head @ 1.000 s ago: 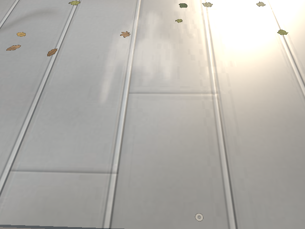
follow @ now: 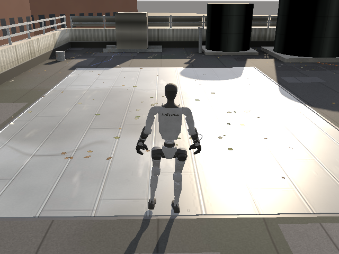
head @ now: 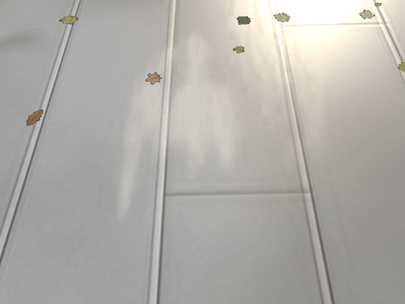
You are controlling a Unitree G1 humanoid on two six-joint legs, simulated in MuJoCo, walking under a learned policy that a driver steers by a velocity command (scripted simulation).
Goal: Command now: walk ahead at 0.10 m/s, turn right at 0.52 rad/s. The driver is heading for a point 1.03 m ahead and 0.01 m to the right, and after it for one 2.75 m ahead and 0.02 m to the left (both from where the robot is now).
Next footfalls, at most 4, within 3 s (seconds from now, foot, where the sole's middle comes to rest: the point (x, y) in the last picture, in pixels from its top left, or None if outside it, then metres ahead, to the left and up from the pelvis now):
0.22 left None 0.15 0.15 -0.77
0.66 right None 0.31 -0.18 -0.77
1.16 left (212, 231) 0.65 0.03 -0.77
1.66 right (252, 159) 0.96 -0.12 -0.77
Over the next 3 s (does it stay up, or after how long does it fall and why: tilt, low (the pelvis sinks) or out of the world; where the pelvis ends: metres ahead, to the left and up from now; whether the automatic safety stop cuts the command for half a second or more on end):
stays up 1.46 -0.05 0.01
